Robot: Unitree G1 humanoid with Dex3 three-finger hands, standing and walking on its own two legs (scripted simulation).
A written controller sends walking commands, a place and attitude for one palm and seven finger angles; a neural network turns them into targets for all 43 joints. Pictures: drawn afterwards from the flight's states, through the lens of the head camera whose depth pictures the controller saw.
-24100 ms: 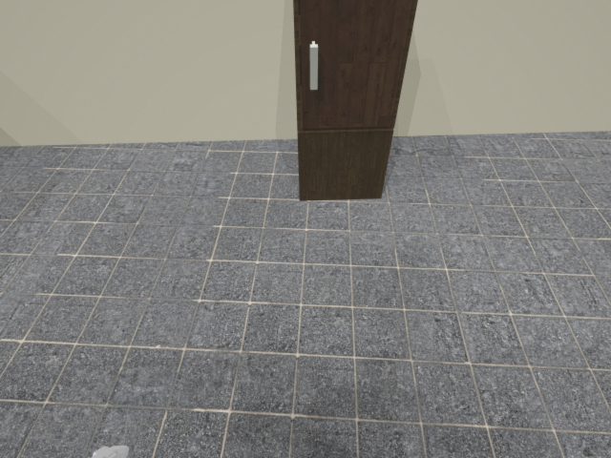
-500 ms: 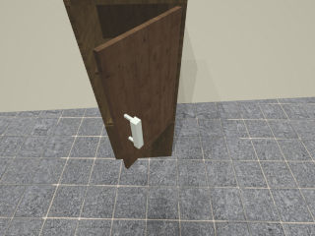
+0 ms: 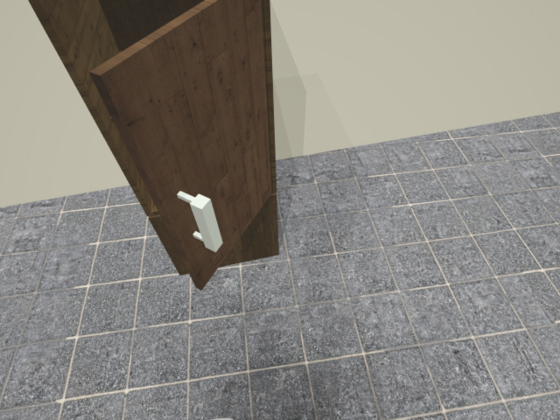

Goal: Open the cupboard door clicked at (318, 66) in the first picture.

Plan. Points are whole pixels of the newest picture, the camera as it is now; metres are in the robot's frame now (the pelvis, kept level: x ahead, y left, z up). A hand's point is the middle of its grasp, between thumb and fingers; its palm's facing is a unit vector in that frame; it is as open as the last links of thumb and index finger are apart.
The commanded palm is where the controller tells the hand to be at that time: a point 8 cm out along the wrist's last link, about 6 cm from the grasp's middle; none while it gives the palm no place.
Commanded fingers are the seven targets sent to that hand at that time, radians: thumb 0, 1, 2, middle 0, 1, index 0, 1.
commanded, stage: walk to a spot facing it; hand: left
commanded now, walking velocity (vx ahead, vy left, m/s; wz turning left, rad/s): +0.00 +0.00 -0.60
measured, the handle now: (199, 221) +0.46 +0.20 -0.07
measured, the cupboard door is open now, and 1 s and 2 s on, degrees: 49 49 49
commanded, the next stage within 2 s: none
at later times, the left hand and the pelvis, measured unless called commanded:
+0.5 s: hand out of the picture +0.07 +0.15 -0.15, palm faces -0.15 -0.96 -0.25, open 7.3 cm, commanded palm none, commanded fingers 0.00 0.90 0.90 -0.20 -0.30 -0.20 -0.30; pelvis +0.00 -0.03 +0.01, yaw -15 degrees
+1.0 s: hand (226, 361) +0.23 +0.12 -0.15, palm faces -0.54 -0.80 -0.26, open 7.4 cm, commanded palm none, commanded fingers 0.00 0.90 0.90 -0.20 -0.30 -0.20 -0.30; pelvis +0.01 -0.01 +0.01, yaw -34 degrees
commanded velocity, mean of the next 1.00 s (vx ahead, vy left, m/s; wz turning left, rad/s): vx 0.00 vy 0.00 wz -0.60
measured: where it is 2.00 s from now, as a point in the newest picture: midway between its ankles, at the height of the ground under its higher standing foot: outside the picture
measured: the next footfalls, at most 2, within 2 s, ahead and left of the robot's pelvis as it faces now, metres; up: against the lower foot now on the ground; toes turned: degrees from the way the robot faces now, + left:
left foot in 0.68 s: +0.10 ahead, +0.10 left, +0.00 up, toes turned -23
right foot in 1.04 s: -0.02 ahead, -0.14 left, +0.00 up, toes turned -39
